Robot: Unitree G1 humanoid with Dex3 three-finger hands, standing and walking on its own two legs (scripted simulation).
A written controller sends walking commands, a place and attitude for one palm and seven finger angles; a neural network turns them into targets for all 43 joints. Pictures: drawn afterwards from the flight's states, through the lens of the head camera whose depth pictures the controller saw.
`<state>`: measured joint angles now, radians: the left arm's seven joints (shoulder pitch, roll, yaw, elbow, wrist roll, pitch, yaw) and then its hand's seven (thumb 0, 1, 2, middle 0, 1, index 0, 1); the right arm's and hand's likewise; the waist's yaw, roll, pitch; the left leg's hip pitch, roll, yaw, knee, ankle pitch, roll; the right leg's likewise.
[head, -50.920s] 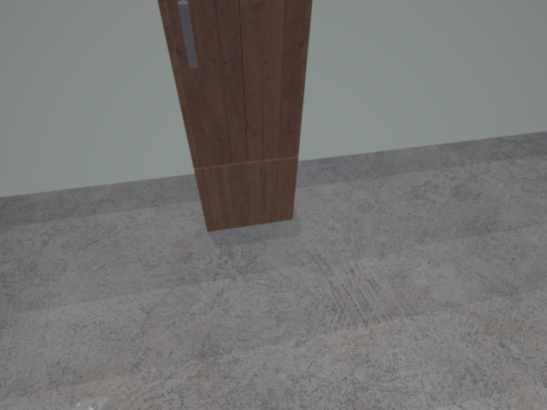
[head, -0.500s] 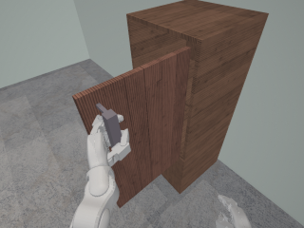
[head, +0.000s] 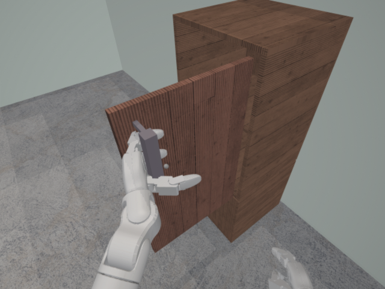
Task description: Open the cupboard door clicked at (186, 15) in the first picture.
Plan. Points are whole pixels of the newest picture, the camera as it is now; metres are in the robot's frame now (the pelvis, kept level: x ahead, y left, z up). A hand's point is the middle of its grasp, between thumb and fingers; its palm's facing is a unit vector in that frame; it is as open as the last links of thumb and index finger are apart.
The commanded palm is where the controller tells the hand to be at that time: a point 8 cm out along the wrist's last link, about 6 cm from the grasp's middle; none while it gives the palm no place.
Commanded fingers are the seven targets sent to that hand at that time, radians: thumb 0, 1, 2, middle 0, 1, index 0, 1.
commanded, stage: open thumb and fingers to let go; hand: left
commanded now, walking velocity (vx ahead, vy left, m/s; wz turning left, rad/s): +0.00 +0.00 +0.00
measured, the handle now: (148, 157) +0.34 +0.13 +0.13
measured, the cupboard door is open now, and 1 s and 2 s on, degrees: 90 91 89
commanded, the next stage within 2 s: slide the hand sideways off the handle in 0.30 s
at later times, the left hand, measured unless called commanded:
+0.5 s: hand (159, 170) +0.30 +0.10 +0.14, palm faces +0.11 -0.99 -0.05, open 15.0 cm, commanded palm +0.27 +0.13 +0.13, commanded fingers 0.00 -0.50 0.30 -0.15 -0.30 -0.15 -0.30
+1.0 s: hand (149, 189) +0.26 +0.11 +0.13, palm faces -0.11 -0.99 -0.02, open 16.2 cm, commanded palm +0.23 +0.17 +0.13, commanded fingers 0.00 -0.50 0.30 -0.15 -0.30 -0.15 -0.30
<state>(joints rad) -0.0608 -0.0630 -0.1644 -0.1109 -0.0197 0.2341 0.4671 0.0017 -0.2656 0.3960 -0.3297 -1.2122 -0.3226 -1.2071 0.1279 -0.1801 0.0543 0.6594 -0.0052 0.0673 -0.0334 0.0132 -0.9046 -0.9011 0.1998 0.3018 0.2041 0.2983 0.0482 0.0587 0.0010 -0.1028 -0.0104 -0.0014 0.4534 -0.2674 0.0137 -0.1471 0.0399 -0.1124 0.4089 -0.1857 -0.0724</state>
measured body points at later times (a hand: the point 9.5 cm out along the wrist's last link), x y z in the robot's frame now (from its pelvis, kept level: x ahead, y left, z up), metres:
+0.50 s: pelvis +0.00 +0.03 +0.00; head -0.02 +0.02 +0.45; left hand +0.29 +0.15 +0.14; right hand +0.20 -0.16 -0.09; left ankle -0.01 +0.11 -0.74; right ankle +0.03 -0.07 -0.74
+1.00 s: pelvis +0.01 +0.02 +0.00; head -0.02 +0.01 +0.44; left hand +0.26 +0.17 +0.13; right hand +0.20 -0.18 -0.08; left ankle -0.01 +0.11 -0.74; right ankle +0.03 -0.07 -0.74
